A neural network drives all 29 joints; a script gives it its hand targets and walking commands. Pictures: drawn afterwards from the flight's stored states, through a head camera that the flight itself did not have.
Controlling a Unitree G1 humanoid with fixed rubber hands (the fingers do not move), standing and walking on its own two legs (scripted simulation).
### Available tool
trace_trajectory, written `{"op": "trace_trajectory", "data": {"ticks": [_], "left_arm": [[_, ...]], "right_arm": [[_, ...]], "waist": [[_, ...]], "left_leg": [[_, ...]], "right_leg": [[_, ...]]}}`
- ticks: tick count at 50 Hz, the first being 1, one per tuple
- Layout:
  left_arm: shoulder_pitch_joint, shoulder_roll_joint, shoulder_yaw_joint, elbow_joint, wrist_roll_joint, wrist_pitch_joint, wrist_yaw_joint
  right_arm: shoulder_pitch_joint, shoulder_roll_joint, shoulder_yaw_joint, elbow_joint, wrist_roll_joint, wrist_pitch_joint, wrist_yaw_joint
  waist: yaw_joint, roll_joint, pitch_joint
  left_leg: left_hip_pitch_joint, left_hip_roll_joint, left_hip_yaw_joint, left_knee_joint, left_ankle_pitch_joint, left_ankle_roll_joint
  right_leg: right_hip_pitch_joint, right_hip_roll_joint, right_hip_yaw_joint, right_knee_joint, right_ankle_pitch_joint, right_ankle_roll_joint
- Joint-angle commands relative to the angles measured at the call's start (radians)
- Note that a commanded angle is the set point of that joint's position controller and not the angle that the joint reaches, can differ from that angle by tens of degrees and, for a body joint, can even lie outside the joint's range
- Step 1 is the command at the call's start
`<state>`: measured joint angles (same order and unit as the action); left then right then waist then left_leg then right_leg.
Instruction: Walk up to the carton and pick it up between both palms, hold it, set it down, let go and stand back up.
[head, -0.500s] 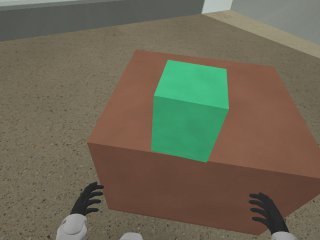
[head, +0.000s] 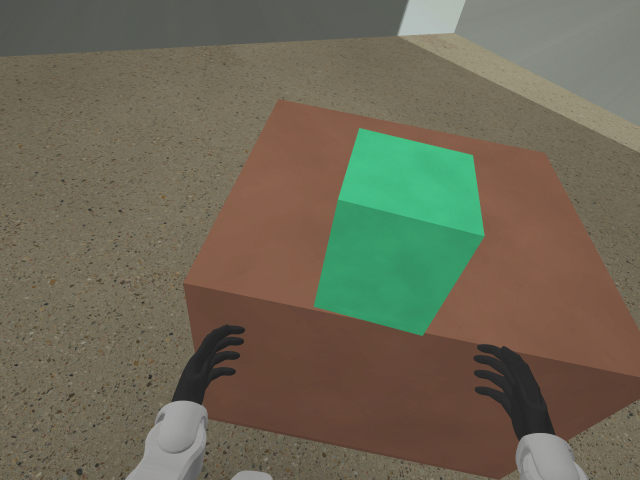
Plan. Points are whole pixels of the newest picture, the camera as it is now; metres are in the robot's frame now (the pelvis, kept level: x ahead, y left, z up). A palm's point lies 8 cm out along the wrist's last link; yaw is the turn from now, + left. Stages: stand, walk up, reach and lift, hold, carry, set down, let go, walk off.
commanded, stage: reach and lift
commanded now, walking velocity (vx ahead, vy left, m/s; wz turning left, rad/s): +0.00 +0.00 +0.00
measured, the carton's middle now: (391, 232) +0.51 -0.10 +0.02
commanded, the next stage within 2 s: none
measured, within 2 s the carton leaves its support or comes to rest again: neither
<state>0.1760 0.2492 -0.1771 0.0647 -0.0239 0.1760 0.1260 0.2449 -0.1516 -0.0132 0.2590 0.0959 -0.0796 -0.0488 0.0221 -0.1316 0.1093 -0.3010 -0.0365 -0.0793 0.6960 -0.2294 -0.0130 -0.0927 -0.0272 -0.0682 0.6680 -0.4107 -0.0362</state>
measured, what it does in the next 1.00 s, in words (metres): shifts its weight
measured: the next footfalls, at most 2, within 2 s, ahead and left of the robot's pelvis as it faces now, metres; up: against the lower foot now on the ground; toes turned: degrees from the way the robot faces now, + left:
none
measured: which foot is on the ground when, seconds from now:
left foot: down 0.00-1.00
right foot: down 0.00-1.00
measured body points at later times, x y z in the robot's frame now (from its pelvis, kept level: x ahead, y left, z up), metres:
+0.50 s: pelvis +0.02 -0.01 +0.01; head +0.02 +0.02 +0.46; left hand +0.29 +0.16 +0.03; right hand +0.26 -0.24 +0.04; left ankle +0.10 +0.09 -0.72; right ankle -0.01 -0.14 -0.72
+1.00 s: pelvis +0.05 -0.05 +0.01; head +0.07 -0.04 +0.46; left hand +0.36 +0.15 +0.08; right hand +0.34 -0.25 +0.07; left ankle +0.10 +0.09 -0.72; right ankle -0.01 -0.14 -0.72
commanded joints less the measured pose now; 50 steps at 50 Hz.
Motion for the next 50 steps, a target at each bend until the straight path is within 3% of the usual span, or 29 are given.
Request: {"op": "trace_trajectory", "data": {"ticks": [1,5,6,7,8,9,11,12,13,16,18,19,21,23,26,28,29,33,37,40,42,43,44,45,46,47,48,49,50], "left_arm": [[-0.192,-0.046,-0.051,-0.269,-0.122,-0.117,0.045],[-0.203,-0.032,-0.029,-0.216,-0.129,-0.126,0.060],[-0.223,-0.028,-0.028,-0.224,-0.136,-0.131,0.063],[-0.297,-0.010,-0.043,-0.235,-0.176,-0.127,0.061],[-0.288,-0.002,-0.017,-0.221,-0.181,-0.130,0.049],[-0.287,-0.006,-0.011,-0.222,-0.177,-0.125,0.047],[-0.316,0.027,0.017,-0.263,-0.166,-0.116,0.049],[-0.352,0.012,0.007,-0.259,-0.202,-0.111,0.050],[-0.387,0.037,0.013,-0.264,-0.224,-0.115,0.038],[-0.441,0.039,0.027,-0.285,-0.244,-0.092,0.037],[-0.474,0.054,0.055,-0.272,-0.239,-0.059,0.027],[-0.394,0.046,0.052,-0.328,-0.237,-0.052,0.024],[-0.444,0.059,0.064,-0.253,-0.241,-0.031,0.007],[-0.439,0.058,0.078,-0.295,-0.248,-0.009,0.002],[-0.497,0.067,0.112,-0.256,-0.252,0.020,-0.013],[-0.556,0.119,0.145,-0.277,-0.256,0.022,-0.024],[-0.564,0.112,0.138,-0.289,-0.252,0.034,-0.026],[-0.541,0.105,0.158,-0.302,-0.253,0.059,-0.057],[-0.622,0.146,0.219,-0.214,-0.260,0.063,-0.095],[-0.649,0.190,0.249,-0.268,-0.260,0.057,-0.111],[-0.632,0.186,0.249,-0.242,-0.261,0.075,-0.122],[-0.603,0.173,0.265,-0.231,-0.259,0.081,-0.128],[-0.676,0.205,0.285,-0.207,-0.263,0.089,-0.136],[-0.649,0.190,0.286,-0.252,-0.253,0.088,-0.135],[-0.683,0.188,0.278,-0.268,-0.260,0.103,-0.138],[-0.659,0.196,0.280,-0.229,-0.254,0.105,-0.147],[-0.726,0.203,0.282,-0.208,-0.249,0.113,-0.149],[-0.745,0.214,0.294,-0.261,-0.243,0.121,-0.145],[-0.769,0.216,0.283,-0.254,-0.250,0.129,-0.143]], "right_arm": [[-0.187,-0.083,-0.185,-0.215,0.118,-0.054,0.048],[-0.180,-0.091,-0.181,-0.169,0.087,-0.052,0.042],[-0.236,-0.111,-0.187,-0.210,0.102,-0.058,0.046],[-0.277,-0.104,-0.193,-0.220,0.092,-0.045,0.039],[-0.267,-0.087,-0.159,-0.232,0.102,-0.041,0.031],[-0.270,-0.087,-0.167,-0.253,0.099,-0.046,0.026],[-0.283,-0.064,-0.142,-0.308,0.096,-0.029,0.007],[-0.323,-0.075,-0.160,-0.312,0.091,-0.017,0.003],[-0.371,-0.068,-0.153,-0.363,0.079,-0.006,-0.005],[-0.401,-0.079,-0.158,-0.388,0.088,0.027,-0.017],[-0.403,-0.061,-0.137,-0.361,0.097,0.053,-0.039],[-0.348,-0.048,-0.107,-0.339,0.119,0.065,-0.035],[-0.408,-0.035,-0.110,-0.309,0.116,0.099,-0.047],[-0.426,-0.051,-0.140,-0.354,0.105,0.117,-0.056],[-0.512,-0.060,-0.134,-0.403,0.115,0.133,-0.063],[-0.533,-0.048,-0.107,-0.392,0.116,0.151,-0.080],[-0.510,-0.054,-0.116,-0.364,0.117,0.154,-0.087],[-0.519,-0.064,-0.111,-0.404,0.135,0.153,-0.096],[-0.599,-0.054,-0.075,-0.406,0.139,0.186,-0.128],[-0.611,-0.054,-0.042,-0.456,0.154,0.187,-0.146],[-0.604,-0.047,-0.015,-0.442,0.173,0.193,-0.154],[-0.602,-0.046,-0.005,-0.447,0.168,0.199,-0.161],[-0.666,-0.043,-0.014,-0.462,0.170,0.203,-0.170],[-0.645,-0.044,0.019,-0.456,0.198,0.196,-0.168],[-0.687,-0.067,-0.003,-0.490,0.194,0.197,-0.170],[-0.656,-0.067,-0.002,-0.433,0.191,0.208,-0.176],[-0.708,-0.070,-0.003,-0.408,0.175,0.214,-0.184],[-0.734,-0.095,-0.005,-0.489,0.202,0.203,-0.183],[-0.752,-0.099,-0.027,-0.463,0.186,0.208,-0.184]], "waist": [[-0.091,0.305,-0.140],[-0.103,0.245,-0.105],[-0.088,0.240,-0.159],[-0.121,0.215,-0.164],[-0.107,0.187,-0.153],[-0.090,0.194,-0.175],[-0.101,0.171,-0.222],[-0.100,0.185,-0.220],[-0.094,0.146,-0.205],[-0.100,0.121,-0.244],[-0.093,0.145,-0.234],[-0.108,0.159,-0.226],[-0.088,0.216,-0.180],[-0.101,0.215,-0.238],[-0.074,0.171,-0.248],[-0.097,0.154,-0.310],[-0.102,0.193,-0.311],[-0.103,0.148,-0.374],[-0.098,0.078,-0.389],[-0.113,0.096,-0.459],[-0.117,0.059,-0.458],[-0.106,0.053,-0.481],[-0.106,0.038,-0.504],[-0.095,0.079,-0.511],[-0.108,0.070,-0.551],[-0.123,0.049,-0.508],[-0.129,0.074,-0.498],[-0.115,0.082,-0.554],[-0.131,0.084,-0.549]], "left_leg": [[0.366,0.151,-0.069,-0.461,-0.392,-0.051],[0.350,0.133,-0.032,-0.441,-0.323,-0.045],[0.361,0.133,-0.035,-0.434,-0.307,-0.048],[0.382,0.114,-0.011,-0.409,-0.291,-0.035],[0.383,0.089,0.024,-0.373,-0.232,-0.027],[0.415,0.089,0.023,-0.357,-0.188,-0.029],[0.468,0.067,0.032,-0.331,-0.198,-0.024],[0.429,0.068,0.064,-0.338,-0.116,-0.017],[0.400,0.062,0.071,-0.343,-0.117,-0.006],[0.494,0.044,0.063,-0.279,-0.087,-0.003],[0.529,0.037,0.076,-0.257,-0.052,0.002],[0.529,0.055,0.070,-0.271,-0.028,-0.001],[0.413,0.066,0.092,-0.325,-0.067,0.000],[0.420,0.080,0.089,-0.353,-0.011,-0.002],[0.389,0.076,0.091,-0.354,0.035,0.006],[0.397,0.074,0.090,-0.335,0.070,0.019],[0.402,0.072,0.095,-0.333,0.118,-0.001],[0.417,0.068,0.075,-0.311,0.255,0.003],[0.343,0.055,0.078,-0.316,0.214,0.030],[0.349,0.038,0.082,-0.299,0.279,0.025],[0.359,0.034,0.075,-0.299,0.309,0.033],[0.350,0.036,0.076,-0.301,0.336,0.024],[0.339,0.027,0.081,-0.294,0.324,0.028],[0.347,0.032,0.080,-0.300,0.355,0.022],[0.343,0.030,0.069,-0.286,0.369,0.021],[0.365,0.035,0.077,-0.291,0.371,0.018],[0.354,0.029,0.082,-0.292,0.356,0.016],[0.378,0.026,0.084,-0.283,0.389,0.015],[0.401,0.033,0.087,-0.266,0.388,0.010]], "right_leg": [[-0.310,0.037,0.029,-0.292,0.050,0.009],[-0.315,0.017,0.050,-0.324,0.042,0.017],[-0.325,0.021,0.051,-0.325,0.033,0.014],[-0.366,0.001,0.068,-0.345,0.010,0.005],[-0.381,-0.014,0.082,-0.360,-0.024,-0.006],[-0.399,-0.019,0.082,-0.363,-0.007,-0.012],[-0.431,-0.032,0.100,-0.375,-0.056,-0.013],[-0.408,-0.013,0.089,-0.363,0.000,-0.013],[-0.408,-0.017,0.098,-0.372,-0.031,-0.009],[-0.504,-0.048,0.126,-0.384,-0.070,-0.030],[-0.543,-0.057,0.134,-0.391,-0.086,-0.033],[-0.506,-0.048,0.124,-0.380,-0.035,-0.025],[-0.392,-0.012,0.116,-0.360,-0.001,0.006],[-0.308,0.003,0.111,-0.352,0.102,0.028],[-0.284,0.010,0.099,-0.355,0.153,0.040],[-0.262,0.007,0.111,-0.338,0.210,0.056],[-0.253,0.011,0.103,-0.334,0.257,0.060],[-0.179,0.010,0.113,-0.320,0.472,0.077],[-0.097,-0.017,0.147,-0.301,0.585,0.104],[-0.042,-0.032,0.162,-0.274,0.759,0.126],[-0.030,-0.022,0.147,-0.277,0.798,0.126],[-0.009,-0.031,0.150,-0.259,0.908,0.138],[0.029,-0.028,0.157,-0.263,0.897,0.136],[0.023,-0.030,0.152,-0.252,0.937,0.142],[0.043,-0.028,0.150,-0.244,0.989,0.139],[0.031,-0.018,0.140,-0.252,0.965,0.136],[0.001,-0.024,0.141,-0.257,0.967,0.142],[0.007,-0.014,0.137,-0.257,0.957,0.142],[-0.015,-0.007,0.129,-0.251,0.953,0.136]]}}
